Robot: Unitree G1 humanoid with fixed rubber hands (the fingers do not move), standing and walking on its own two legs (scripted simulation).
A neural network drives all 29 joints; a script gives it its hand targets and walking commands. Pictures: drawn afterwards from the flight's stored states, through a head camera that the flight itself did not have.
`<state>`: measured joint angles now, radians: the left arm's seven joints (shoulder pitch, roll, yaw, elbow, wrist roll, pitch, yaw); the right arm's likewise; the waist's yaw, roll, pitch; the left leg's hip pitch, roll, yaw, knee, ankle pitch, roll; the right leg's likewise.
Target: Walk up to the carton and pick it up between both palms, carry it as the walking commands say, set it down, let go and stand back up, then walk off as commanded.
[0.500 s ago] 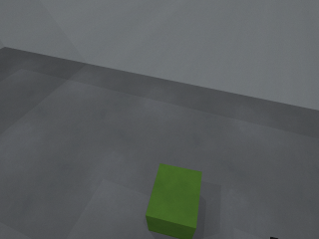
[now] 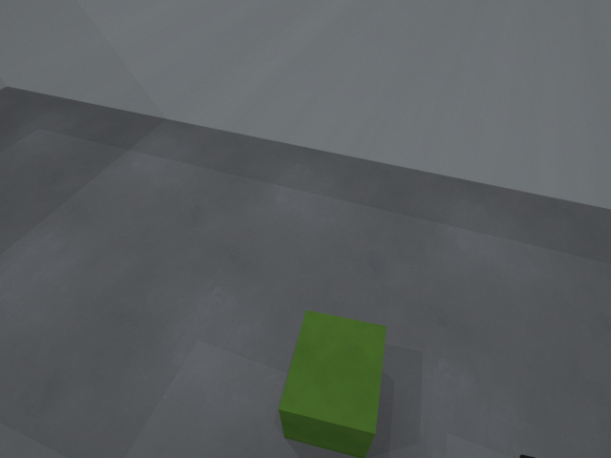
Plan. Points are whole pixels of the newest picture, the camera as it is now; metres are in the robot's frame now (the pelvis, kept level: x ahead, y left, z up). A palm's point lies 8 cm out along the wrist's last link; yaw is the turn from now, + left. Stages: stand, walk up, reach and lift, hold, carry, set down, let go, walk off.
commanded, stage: walk off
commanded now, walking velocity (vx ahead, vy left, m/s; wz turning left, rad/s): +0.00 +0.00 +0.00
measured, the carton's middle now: (334, 383) +0.48 -0.07 -0.65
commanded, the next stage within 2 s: none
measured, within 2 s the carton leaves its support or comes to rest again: neither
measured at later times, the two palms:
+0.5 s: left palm out of the picture -0.03 +0.40 -0.11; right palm out of the picture +0.08 -0.21 -0.13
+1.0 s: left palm out of the picture -0.24 +0.48 -0.11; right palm out of the picture +0.17 +0.05 -0.14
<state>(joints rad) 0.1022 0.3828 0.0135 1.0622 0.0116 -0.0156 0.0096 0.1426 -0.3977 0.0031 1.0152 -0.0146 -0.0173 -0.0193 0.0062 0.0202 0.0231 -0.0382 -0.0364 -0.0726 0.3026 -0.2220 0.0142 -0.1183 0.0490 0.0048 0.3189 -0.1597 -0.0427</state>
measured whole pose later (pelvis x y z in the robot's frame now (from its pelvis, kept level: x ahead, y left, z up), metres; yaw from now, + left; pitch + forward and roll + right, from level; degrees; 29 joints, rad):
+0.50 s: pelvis -0.03 +0.07 -0.01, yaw +10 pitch -2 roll +2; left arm 0.16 0.38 0.06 1.01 0.05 0.03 0.06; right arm 0.17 -0.36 -0.04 0.94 -0.02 0.12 0.07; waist 0.01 0.00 0.10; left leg -0.39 0.08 0.01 0.86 -0.41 -0.11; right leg -0.21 -0.17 -0.10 0.48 -0.22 0.08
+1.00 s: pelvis -0.08 +0.21 -0.01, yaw +36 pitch -1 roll +1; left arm 0.25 0.32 0.06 0.97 0.02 0.04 0.11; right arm 0.14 -0.33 -0.05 0.81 -0.06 0.10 0.08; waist 0.00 0.06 0.07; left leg -0.49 -0.12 -0.03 0.98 -0.37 -0.04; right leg -0.22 -0.09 -0.14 0.53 -0.29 0.00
